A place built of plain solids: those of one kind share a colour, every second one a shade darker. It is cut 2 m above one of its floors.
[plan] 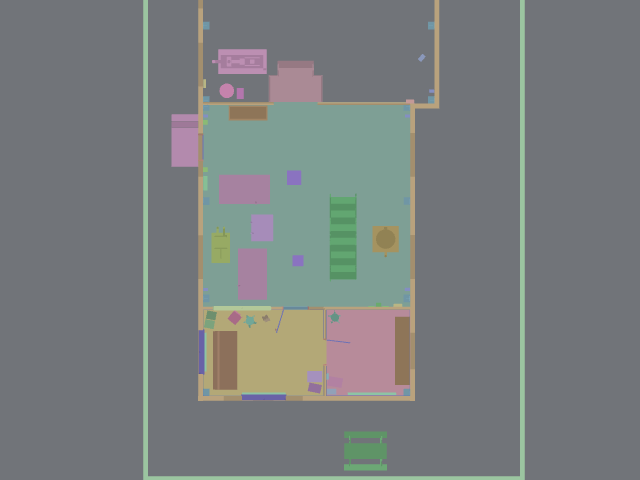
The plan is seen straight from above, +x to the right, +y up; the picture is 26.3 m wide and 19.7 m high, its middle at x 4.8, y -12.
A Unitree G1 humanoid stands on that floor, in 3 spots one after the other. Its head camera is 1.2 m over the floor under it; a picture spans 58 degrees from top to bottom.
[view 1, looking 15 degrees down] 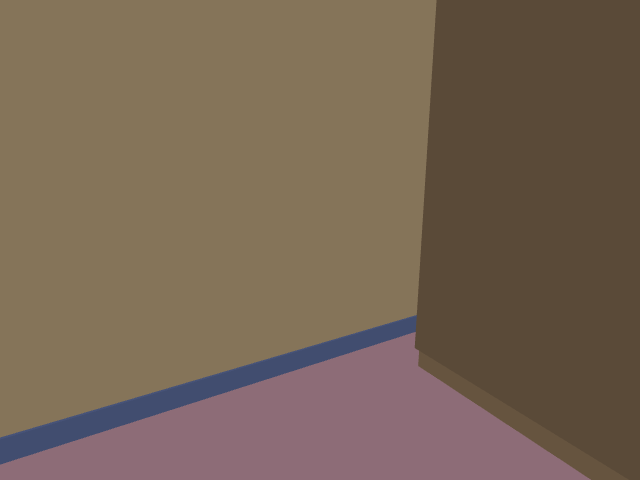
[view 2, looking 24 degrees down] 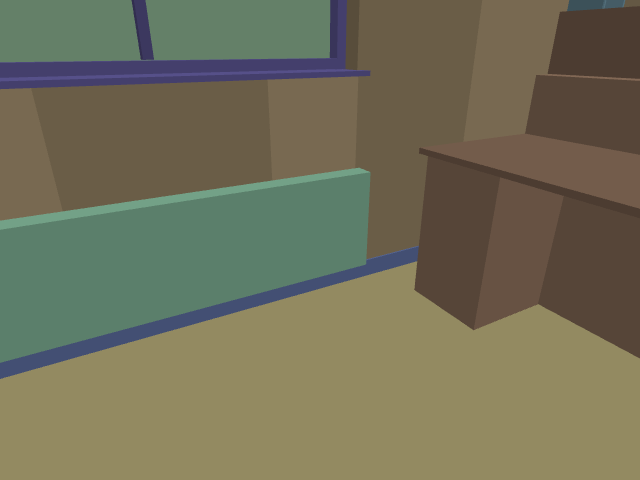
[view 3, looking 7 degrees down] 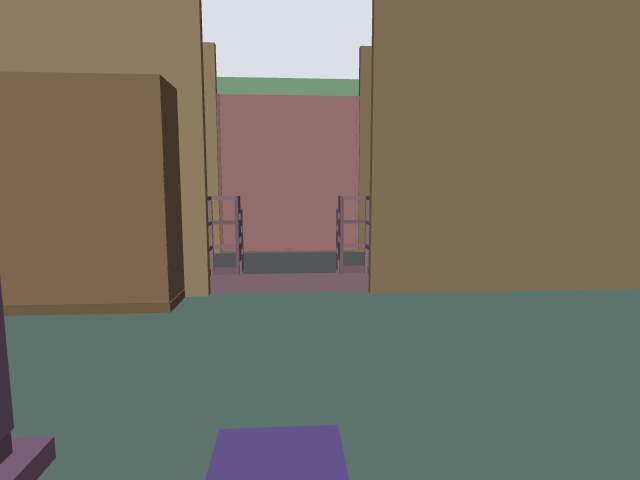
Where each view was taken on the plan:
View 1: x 6.45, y -16.60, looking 59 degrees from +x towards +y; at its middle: wall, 2.10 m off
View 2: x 2.80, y -16.60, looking -119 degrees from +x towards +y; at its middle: radiator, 2.08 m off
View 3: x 3.80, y -11.20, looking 86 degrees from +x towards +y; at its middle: roller_shutter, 11.40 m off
